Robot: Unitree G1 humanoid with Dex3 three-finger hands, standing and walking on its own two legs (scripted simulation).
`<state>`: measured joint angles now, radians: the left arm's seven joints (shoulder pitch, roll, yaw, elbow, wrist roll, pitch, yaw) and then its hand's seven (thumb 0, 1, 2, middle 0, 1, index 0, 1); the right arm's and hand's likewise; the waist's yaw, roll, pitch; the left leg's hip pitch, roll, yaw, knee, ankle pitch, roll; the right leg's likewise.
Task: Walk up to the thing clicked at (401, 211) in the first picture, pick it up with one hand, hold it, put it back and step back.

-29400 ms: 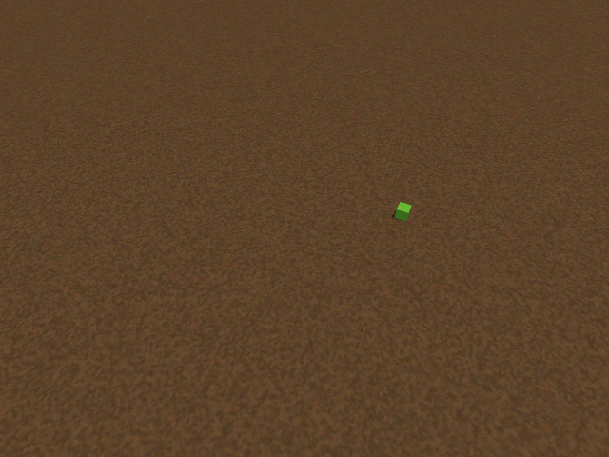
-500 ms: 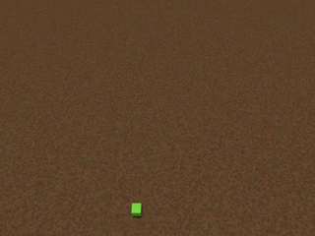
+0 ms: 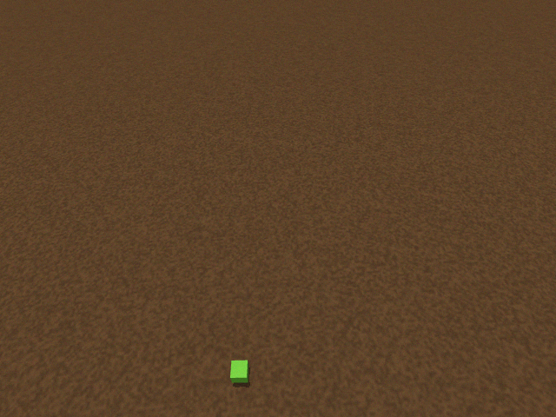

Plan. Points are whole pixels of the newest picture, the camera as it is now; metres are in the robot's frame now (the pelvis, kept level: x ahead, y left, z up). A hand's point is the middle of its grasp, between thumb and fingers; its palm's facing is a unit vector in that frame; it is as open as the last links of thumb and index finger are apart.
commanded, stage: stand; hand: left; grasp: from above
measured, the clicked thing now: (239, 371) +0.43 +0.16 -0.76
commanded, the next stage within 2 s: rise first in 0.84 s
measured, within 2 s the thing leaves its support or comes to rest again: neither
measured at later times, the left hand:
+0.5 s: hand out of the picture +0.08 +0.26 -0.16, palm faces -0.04 -0.94 -0.35, open 7.3 cm
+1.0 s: hand out of the picture +0.09 +0.25 -0.15, palm faces +0.00 -0.94 -0.35, open 7.4 cm
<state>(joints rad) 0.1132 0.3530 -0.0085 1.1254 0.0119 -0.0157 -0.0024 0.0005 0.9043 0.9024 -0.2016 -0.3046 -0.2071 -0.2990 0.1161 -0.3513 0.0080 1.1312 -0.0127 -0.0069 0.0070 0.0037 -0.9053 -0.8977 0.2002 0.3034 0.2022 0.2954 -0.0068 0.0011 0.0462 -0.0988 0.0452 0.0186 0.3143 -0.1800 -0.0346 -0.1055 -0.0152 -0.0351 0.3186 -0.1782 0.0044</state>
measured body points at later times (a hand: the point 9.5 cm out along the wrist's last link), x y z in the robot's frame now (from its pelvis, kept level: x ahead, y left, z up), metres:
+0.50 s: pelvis +0.00 +0.00 +0.00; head +0.01 +0.00 +0.45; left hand +0.08 +0.30 -0.13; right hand +0.07 -0.30 -0.13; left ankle -0.01 +0.14 -0.75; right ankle +0.00 -0.12 -0.75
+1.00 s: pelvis +0.00 +0.00 +0.00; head +0.02 +0.00 +0.45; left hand +0.09 +0.30 -0.13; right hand +0.08 -0.30 -0.13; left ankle -0.01 +0.14 -0.75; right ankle +0.00 -0.12 -0.75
